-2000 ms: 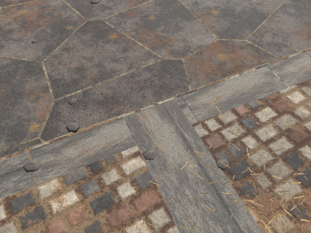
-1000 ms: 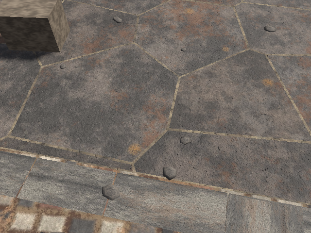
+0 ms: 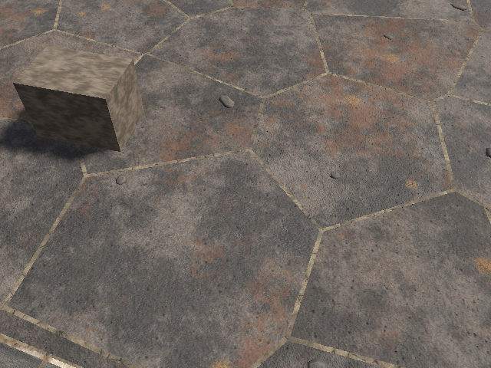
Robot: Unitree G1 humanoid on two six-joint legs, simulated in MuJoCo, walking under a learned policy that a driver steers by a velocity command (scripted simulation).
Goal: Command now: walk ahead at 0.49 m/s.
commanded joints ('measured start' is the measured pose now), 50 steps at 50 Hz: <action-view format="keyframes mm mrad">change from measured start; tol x32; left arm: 1 -15 186 42 -51 -15 -8 9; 50 -207 217 80 -271 -2 117 46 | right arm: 1 -86 -43 -2 -77 9 -19 18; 10 293 -215 -64 -34 -35 -16 16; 50 -86 -111 -54 -17 0 58 -18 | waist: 1 0 -80 62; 10 -158 219 -494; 18 -21 87 -87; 50 -42 -196 -113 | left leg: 1 100 -30 21 -133 100 5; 6 209 -89 29 -251 -34 62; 9 1061 297 -402 -201 498 301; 17 446 172 -22 -471 338 252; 28 557 222 118 -444 38 219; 32 496 115 224 -142 -56 58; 34 44 -130 116 404 -730 -80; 50 282 -169 -41 -53 -369 -59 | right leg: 1 -99 -270 116 -107 164 -163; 7 42 -243 118 261 578 -70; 9 -477 -11 41 897 -247 67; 11 -598 -45 203 1107 -423 74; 30 -326 -119 -27 373 -52 32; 33 72 -351 384 196 718 -169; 50 -136 -238 476 147 248 -182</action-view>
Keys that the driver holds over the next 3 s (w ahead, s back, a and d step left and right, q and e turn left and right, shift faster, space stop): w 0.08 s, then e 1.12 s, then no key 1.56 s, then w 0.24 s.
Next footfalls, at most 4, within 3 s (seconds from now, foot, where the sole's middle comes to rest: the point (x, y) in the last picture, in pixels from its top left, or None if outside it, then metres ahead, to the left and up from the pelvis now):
0.16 left None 0.29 0.15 -0.78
0.64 right None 0.27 -0.10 -0.78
1.10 left None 0.36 0.11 -0.78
1.46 right None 0.19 -0.10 -0.78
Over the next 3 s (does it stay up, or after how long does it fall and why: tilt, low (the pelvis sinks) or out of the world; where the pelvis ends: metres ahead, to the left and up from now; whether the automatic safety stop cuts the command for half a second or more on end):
stays up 0.26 0.00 -0.02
